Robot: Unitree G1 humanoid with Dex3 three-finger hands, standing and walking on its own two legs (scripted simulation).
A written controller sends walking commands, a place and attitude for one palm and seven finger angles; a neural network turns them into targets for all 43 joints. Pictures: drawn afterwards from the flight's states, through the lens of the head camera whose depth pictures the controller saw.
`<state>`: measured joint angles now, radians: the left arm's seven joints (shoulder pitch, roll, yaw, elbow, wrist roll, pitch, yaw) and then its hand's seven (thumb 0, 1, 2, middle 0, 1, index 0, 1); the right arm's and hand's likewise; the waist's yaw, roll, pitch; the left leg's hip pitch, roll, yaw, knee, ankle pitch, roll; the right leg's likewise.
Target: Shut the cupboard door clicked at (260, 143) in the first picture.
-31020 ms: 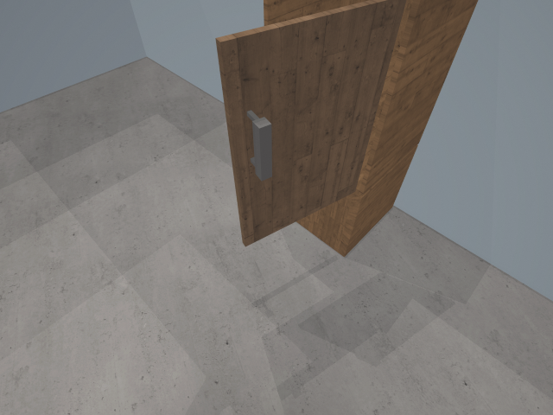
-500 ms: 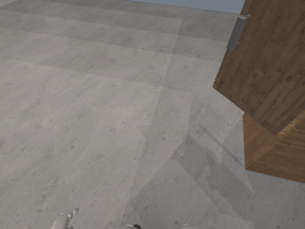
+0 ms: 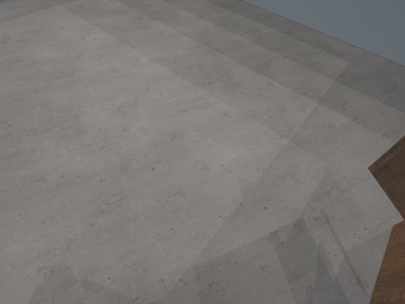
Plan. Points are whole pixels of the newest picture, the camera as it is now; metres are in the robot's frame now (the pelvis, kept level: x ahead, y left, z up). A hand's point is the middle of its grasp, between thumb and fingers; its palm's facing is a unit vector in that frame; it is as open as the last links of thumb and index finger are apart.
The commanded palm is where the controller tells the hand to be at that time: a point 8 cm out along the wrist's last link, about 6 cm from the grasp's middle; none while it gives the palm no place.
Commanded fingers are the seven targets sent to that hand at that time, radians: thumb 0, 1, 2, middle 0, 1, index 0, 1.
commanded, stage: walk to a spot facing it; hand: left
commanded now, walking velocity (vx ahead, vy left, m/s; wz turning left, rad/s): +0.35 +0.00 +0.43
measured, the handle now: out of the picture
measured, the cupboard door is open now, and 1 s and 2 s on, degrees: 51 51 51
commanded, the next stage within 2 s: turn to face it in 0.58 s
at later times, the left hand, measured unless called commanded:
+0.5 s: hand (137, 232) +0.28 +0.17 -0.14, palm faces +0.15 -0.96 -0.22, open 7.4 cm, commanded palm none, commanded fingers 0.00 0.90 0.90 -0.20 -0.30 -0.20 -0.30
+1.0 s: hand (132, 251) +0.24 +0.18 -0.17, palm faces +0.34 -0.93 -0.14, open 7.4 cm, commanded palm none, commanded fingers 0.00 0.90 0.90 -0.20 -0.30 -0.20 -0.30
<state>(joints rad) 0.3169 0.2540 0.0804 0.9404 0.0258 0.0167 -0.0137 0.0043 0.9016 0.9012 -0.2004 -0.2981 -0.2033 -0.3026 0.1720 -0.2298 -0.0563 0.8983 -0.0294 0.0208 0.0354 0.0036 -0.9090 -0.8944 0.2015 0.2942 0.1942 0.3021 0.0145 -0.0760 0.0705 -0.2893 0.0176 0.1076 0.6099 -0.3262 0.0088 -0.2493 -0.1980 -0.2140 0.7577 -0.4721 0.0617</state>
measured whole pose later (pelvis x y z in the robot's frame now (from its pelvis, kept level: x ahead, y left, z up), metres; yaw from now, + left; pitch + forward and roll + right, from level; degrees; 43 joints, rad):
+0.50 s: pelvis +0.18 -0.03 +0.00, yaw +10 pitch -1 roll +1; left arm 0.13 0.17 0.05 0.87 0.03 -0.05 -0.02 0.00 0.91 0.90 -0.20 -0.30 -0.20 -0.30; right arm 0.36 -0.19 -0.05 1.07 -0.02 0.00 0.00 0.00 -0.91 -0.89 0.21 0.29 0.20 0.30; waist -0.04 0.03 0.11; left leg -0.23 -0.02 -0.05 1.09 -0.49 0.04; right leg -0.41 -0.06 -0.12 0.66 -0.24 -0.04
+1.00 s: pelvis +0.30 +0.03 +0.01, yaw +15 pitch -1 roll -2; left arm 0.30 0.15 0.04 1.04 0.01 0.05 0.01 0.01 0.91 0.90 -0.20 -0.30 -0.20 -0.30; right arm 0.07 -0.13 0.01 0.94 -0.03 -0.01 -0.03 0.00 -0.91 -0.89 0.20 0.29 0.20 0.30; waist 0.05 -0.01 0.10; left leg -0.30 0.06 0.17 0.58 -0.27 0.06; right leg -0.31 -0.04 -0.07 0.90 -0.58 0.03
